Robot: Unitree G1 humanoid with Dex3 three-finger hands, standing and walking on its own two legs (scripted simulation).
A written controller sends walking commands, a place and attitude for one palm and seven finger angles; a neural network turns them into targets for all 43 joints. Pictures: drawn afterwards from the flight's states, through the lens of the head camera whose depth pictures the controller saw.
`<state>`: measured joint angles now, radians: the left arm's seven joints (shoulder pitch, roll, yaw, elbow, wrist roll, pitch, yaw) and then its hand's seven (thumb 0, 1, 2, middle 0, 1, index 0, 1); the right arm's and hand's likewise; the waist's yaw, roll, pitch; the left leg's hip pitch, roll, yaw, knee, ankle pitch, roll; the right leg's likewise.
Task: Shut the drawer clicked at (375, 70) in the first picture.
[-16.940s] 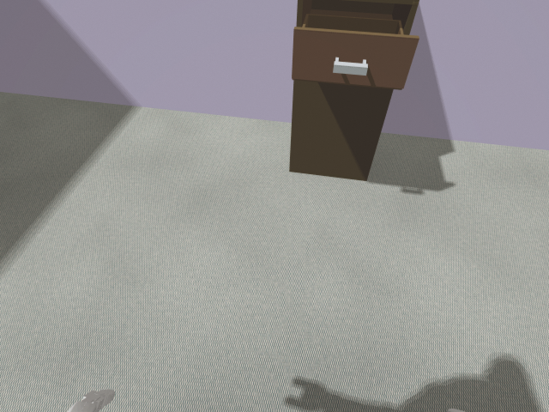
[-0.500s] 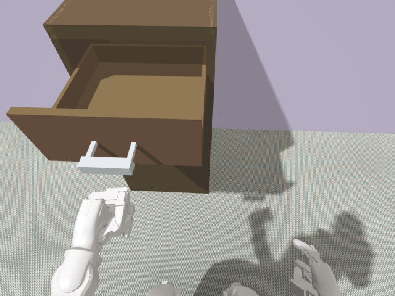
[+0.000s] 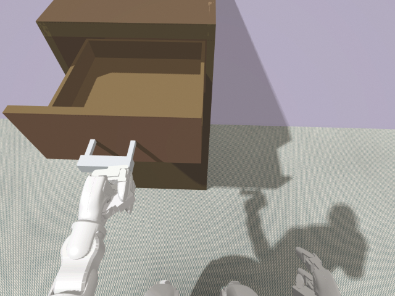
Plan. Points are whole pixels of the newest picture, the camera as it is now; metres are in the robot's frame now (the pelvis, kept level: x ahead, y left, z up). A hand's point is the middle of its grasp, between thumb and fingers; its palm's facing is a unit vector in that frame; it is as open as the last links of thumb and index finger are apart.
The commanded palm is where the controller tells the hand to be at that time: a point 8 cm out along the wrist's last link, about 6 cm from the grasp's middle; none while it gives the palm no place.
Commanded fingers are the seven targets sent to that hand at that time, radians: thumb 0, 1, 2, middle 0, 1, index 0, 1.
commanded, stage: push the drawer shut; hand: left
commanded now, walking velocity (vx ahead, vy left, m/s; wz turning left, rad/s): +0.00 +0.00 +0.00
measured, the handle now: (109, 154) +0.38 +0.19 +0.06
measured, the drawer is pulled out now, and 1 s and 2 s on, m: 0.25 0.11 0.00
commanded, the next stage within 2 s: none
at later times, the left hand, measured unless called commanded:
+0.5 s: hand (138, 160) +0.37 +0.13 +0.05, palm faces -0.05 -1.00 -0.05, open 3.3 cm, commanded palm +0.36 +0.19 +0.06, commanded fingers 0.00 0.90 0.90 -1.40 -1.60 -1.40 -1.60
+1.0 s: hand (143, 134) +0.44 +0.13 +0.05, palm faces -0.04 -1.00 -0.04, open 3.3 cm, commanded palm +0.43 +0.19 +0.06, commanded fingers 0.00 0.90 0.90 -1.40 -1.60 -1.40 -1.60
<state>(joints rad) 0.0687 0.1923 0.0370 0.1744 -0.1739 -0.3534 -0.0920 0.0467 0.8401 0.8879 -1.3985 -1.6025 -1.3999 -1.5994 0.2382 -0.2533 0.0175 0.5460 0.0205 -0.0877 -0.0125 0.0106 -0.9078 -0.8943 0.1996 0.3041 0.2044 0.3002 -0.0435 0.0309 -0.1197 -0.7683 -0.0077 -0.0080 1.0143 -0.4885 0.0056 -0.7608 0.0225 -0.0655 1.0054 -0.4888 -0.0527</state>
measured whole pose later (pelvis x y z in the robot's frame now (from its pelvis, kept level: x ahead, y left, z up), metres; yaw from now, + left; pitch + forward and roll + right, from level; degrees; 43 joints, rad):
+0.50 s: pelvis -0.01 +0.00 +0.00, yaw -1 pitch +15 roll +0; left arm -0.34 0.22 0.10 0.58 -0.15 -0.37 -0.07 0.05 0.84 0.90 -1.40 -1.60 -1.40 -1.60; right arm 0.27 -0.26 0.03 0.61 0.02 -0.05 -0.01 0.01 -0.91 -0.89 0.20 0.30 0.21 0.30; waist -0.08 0.02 -0.11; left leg -0.80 0.00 0.00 1.01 -0.46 0.01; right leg -0.80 0.02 -0.06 0.99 -0.45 -0.05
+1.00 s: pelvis -0.01 +0.01 +0.00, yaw -2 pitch +18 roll +0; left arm -0.61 0.27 0.23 0.89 -0.12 -0.42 -0.10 0.04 0.81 0.87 -1.40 -1.60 -1.40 -1.60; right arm 0.33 -0.25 0.02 0.63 0.01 0.00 0.01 0.01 -0.91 -0.89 0.20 0.30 0.20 0.30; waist -0.12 0.02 -0.11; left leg -0.86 0.01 0.02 1.01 -0.46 0.01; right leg -0.86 0.04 -0.04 0.99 -0.45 -0.04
